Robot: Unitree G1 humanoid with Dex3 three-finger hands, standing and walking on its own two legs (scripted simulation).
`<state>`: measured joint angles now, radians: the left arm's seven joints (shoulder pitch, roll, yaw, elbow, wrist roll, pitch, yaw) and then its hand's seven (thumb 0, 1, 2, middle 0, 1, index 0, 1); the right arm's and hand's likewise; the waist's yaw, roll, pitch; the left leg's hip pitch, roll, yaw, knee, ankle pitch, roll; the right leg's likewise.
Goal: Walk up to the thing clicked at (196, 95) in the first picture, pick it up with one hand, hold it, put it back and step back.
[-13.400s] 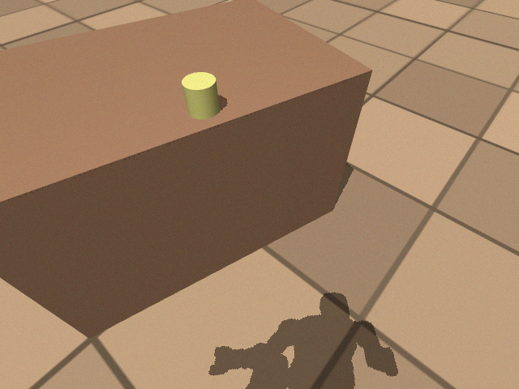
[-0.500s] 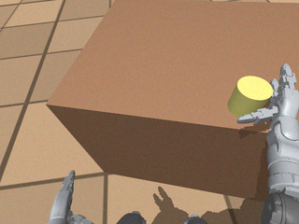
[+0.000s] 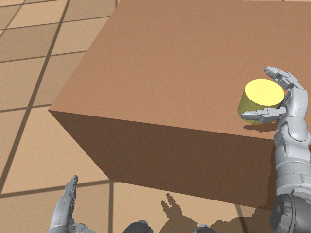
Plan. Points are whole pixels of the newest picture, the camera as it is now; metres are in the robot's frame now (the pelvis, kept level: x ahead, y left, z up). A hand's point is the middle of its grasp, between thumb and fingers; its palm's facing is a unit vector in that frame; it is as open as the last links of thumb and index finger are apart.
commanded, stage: close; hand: right
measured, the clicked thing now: (258, 102) +0.45 -0.21 +0.07
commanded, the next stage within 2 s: settle in 0.24 s
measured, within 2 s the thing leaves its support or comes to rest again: leaves its support in 0.58 s
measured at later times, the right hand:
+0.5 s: hand (270, 97) +0.44 -0.22 +0.10, palm faces +0.22 +0.98 +0.02, open 7.3 cm
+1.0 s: hand (279, 88) +0.43 -0.22 +0.14, palm faces +0.23 +0.97 +0.00, open 7.1 cm
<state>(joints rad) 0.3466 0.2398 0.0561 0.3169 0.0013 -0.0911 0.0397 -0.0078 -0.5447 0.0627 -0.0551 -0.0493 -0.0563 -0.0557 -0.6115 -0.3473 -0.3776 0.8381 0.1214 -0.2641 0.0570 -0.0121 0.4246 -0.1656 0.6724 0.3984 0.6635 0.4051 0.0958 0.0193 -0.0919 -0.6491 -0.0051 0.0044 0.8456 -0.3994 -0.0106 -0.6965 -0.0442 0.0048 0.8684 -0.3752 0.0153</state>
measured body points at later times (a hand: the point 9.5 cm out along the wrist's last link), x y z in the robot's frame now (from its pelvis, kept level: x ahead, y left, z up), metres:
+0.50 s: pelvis +0.01 +0.00 +0.00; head +0.06 -0.02 +0.45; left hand +0.15 +0.26 -0.04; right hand +0.42 -0.27 +0.10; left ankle +0.01 +0.13 -0.70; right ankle +0.03 -0.13 -0.70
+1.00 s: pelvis +0.01 +0.00 +0.01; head +0.04 -0.01 +0.46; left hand +0.15 +0.26 -0.05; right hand +0.41 -0.28 +0.14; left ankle +0.01 +0.13 -0.70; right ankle +0.03 -0.13 -0.70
